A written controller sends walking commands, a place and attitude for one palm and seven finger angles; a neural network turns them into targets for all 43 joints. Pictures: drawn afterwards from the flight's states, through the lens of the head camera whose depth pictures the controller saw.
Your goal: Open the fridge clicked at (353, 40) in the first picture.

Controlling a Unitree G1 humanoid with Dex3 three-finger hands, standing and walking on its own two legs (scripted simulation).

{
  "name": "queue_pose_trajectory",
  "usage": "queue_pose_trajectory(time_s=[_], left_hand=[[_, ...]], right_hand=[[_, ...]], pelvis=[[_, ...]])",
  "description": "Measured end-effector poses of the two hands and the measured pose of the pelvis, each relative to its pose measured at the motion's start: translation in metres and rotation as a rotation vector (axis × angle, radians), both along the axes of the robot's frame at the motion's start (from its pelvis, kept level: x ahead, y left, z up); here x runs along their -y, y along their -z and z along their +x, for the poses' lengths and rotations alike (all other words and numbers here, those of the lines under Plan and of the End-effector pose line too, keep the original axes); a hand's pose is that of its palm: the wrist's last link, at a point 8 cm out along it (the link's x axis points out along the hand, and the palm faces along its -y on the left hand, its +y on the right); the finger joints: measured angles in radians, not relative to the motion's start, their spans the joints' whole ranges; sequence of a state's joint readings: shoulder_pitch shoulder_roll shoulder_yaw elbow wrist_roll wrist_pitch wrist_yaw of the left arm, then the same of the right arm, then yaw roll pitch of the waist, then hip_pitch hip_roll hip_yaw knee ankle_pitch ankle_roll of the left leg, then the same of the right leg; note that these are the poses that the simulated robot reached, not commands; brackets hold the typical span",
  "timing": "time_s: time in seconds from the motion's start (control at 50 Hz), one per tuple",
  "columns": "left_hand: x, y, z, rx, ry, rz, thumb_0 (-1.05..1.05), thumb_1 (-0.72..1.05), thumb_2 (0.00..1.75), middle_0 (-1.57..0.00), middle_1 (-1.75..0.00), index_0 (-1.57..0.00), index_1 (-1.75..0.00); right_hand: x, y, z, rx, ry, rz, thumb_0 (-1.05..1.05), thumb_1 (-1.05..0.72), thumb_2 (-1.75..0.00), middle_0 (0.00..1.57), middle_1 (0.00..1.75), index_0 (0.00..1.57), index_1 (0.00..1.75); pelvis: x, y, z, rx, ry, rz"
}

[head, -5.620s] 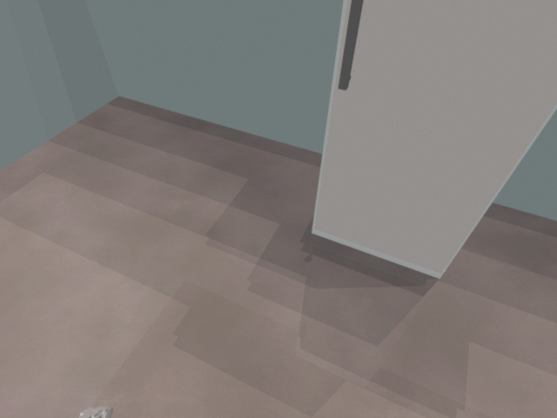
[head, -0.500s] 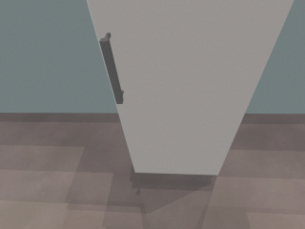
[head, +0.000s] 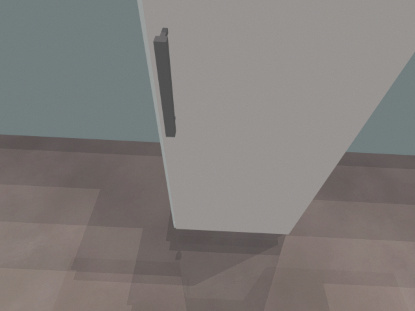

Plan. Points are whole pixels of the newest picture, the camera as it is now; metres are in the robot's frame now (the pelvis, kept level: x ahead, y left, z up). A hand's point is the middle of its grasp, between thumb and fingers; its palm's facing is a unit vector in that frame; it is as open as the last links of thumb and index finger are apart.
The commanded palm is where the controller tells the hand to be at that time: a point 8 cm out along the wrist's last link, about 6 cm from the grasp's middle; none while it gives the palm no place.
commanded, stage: come to a stop and stand still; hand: left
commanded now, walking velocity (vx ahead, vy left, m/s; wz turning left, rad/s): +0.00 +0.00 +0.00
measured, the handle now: (168, 88) +0.53 +0.13 +0.14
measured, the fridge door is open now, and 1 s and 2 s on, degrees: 0 0 0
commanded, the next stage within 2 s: look again from close up in 0.06 s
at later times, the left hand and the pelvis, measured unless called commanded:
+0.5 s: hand out of the picture -0.03 +0.18 -0.18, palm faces +0.02 -0.98 -0.20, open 7.3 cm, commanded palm none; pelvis -0.06 +0.00 -0.01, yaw +1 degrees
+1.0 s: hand out of the picture -0.10 +0.15 -0.18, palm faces +0.06 -0.99 -0.15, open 7.3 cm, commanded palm none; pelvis -0.07 -0.01 +0.00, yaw +1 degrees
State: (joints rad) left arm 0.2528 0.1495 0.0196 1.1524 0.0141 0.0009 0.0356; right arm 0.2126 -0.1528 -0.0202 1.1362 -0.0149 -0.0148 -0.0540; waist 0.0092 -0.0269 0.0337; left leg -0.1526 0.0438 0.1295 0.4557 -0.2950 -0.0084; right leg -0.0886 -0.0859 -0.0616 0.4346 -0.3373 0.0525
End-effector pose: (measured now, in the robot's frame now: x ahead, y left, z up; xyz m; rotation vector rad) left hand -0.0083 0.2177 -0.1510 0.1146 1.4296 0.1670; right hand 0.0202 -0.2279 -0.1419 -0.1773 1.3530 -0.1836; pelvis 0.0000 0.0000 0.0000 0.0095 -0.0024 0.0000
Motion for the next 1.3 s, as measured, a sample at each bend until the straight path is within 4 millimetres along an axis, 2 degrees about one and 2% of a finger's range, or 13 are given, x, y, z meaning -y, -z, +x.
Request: queue_pose_trajectory(time_s=[0.14, 0.26, 0.42, 0.56, 0.7, 0.82, 0.92, 1.06, 1.3], left_hand=[[-0.016, -0.009, 0.022, 0.070, 0.026, 0.049, 0.01, 0.92, 0.90, -0.20, -0.30, -0.20, -0.30], [-0.017, -0.009, 0.017, 0.112, 0.077, 0.065, 0.00, 0.92, 0.90, -0.20, -0.30, -0.20, -0.30], [-0.015, -0.003, -0.012, 0.135, 0.057, 0.043, 0.00, 0.91, 0.90, -0.20, -0.30, -0.20, -0.30], [-0.008, -0.002, -0.050, 0.096, 0.041, 0.025, 0.00, 0.91, 0.90, -0.20, -0.30, -0.20, -0.30], [0.000, -0.003, -0.086, 0.033, 0.009, 0.017, 0.00, 0.91, 0.90, -0.20, -0.30, -0.20, -0.30], [0.010, -0.002, -0.102, -0.001, -0.009, 0.003, 0.00, 0.91, 0.90, -0.20, -0.30, -0.20, -0.30], [0.018, -0.001, -0.102, -0.004, -0.013, -0.014, 0.00, 0.91, 0.90, -0.20, -0.30, -0.20, -0.30], [0.025, 0.001, -0.089, 0.022, -0.012, -0.030, 0.00, 0.91, 0.90, -0.20, -0.30, -0.20, -0.30], [0.023, -0.001, -0.071, 0.040, -0.005, -0.023, 0.00, 0.91, 0.90, -0.20, -0.30, -0.20, -0.30]], right_hand=[[-0.005, 0.004, -0.023, -0.036, 0.017, 0.031, 0.00, -0.94, -0.90, 0.20, 0.30, 0.20, 0.30], [-0.004, 0.008, -0.040, -0.020, 0.004, 0.044, 0.01, -0.93, -0.90, 0.20, 0.30, 0.20, 0.30], [-0.004, 0.010, -0.057, 0.029, -0.012, 0.040, 0.00, -0.91, -0.90, 0.20, 0.30, 0.20, 0.30], [0.000, 0.007, -0.067, 0.051, -0.024, 0.043, 0.01, -0.92, -0.90, 0.20, 0.30, 0.20, 0.30], [0.004, 0.006, -0.080, 0.030, -0.030, 0.049, 0.00, -0.91, -0.90, 0.20, 0.30, 0.20, 0.30], [0.006, 0.005, -0.088, 0.003, -0.029, 0.055, 0.00, -0.91, -0.90, 0.20, 0.30, 0.20, 0.30], [0.004, 0.005, -0.091, -0.013, -0.026, 0.060, 0.00, -0.91, -0.90, 0.20, 0.30, 0.20, 0.30], [0.003, 0.004, -0.092, -0.028, -0.020, 0.060, 0.00, -0.91, -0.90, 0.20, 0.30, 0.20, 0.30], [0.001, 0.004, -0.089, -0.045, -0.012, 0.061, 0.01, -0.92, -0.90, 0.20, 0.30, 0.20, 0.30]], pelvis=[[0.000, -0.002, -0.004, 0.014, -0.002, 0.002], [-0.002, 0.003, -0.023, 0.002, -0.007, -0.015], [-0.002, 0.008, -0.048, 0.038, -0.012, -0.010], [0.001, 0.007, -0.066, 0.031, -0.014, -0.007], [0.007, 0.005, -0.073, 0.019, -0.017, -0.006], [0.012, 0.004, -0.073, 0.017, -0.021, -0.007], [0.014, 0.004, -0.072, 0.018, -0.022, -0.008], [0.015, 0.003, -0.069, 0.018, -0.022, -0.009], [0.015, 0.002, -0.063, 0.010, -0.021, -0.009]])
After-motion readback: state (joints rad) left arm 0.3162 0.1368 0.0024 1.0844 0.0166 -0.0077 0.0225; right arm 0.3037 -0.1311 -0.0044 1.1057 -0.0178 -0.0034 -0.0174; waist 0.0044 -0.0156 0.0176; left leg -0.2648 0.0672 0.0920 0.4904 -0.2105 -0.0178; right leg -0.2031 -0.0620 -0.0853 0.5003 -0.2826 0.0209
